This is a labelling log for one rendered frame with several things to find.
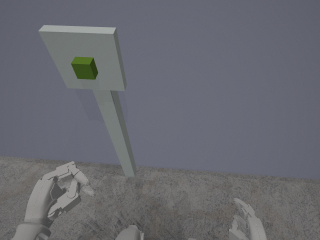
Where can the right robot hand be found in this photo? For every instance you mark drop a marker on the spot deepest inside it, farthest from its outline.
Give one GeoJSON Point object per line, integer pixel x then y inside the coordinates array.
{"type": "Point", "coordinates": [251, 229]}

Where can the robot left shin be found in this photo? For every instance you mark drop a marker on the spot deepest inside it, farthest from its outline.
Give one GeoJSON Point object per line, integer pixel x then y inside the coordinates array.
{"type": "Point", "coordinates": [133, 226]}

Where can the left robot thigh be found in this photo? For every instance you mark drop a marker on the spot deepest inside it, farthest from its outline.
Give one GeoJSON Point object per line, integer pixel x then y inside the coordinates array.
{"type": "Point", "coordinates": [131, 234]}

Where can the left robot hand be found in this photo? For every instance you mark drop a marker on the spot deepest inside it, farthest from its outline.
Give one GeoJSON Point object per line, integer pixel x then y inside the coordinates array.
{"type": "Point", "coordinates": [41, 207]}

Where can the robot left forearm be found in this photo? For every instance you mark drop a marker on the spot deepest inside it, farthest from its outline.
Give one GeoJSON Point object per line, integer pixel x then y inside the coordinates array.
{"type": "Point", "coordinates": [32, 231]}

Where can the panel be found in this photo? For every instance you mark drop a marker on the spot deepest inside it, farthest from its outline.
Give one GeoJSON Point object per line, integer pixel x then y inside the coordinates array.
{"type": "Point", "coordinates": [64, 43]}

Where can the button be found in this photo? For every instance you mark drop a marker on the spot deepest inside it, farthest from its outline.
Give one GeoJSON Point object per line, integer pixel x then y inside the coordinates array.
{"type": "Point", "coordinates": [85, 68]}

